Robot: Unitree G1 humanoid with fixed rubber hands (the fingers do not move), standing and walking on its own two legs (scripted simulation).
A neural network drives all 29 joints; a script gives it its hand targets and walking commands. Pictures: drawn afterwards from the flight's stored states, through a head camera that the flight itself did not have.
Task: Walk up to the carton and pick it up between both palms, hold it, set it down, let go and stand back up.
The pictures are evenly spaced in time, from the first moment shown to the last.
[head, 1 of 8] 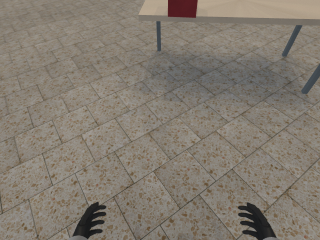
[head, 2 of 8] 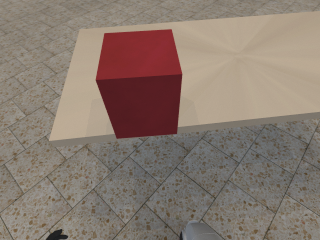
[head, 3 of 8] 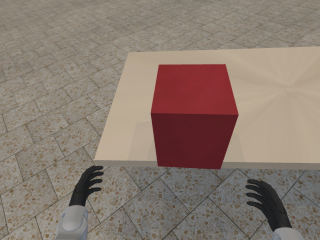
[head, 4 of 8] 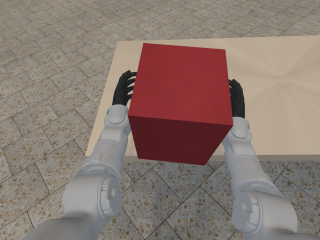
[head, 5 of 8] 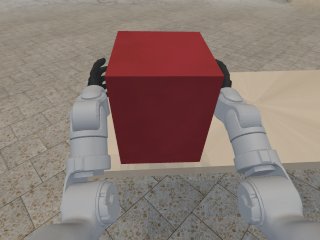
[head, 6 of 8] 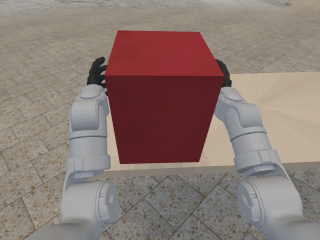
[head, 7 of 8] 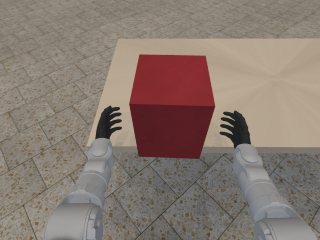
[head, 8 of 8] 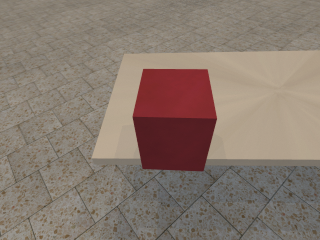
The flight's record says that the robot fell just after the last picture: no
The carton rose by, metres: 0.20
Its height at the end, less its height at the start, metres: +0.00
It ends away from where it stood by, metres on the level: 0.04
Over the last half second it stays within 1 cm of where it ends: yes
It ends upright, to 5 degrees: yes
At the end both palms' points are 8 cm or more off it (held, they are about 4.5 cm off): yes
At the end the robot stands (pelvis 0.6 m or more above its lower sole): yes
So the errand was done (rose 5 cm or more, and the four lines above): yes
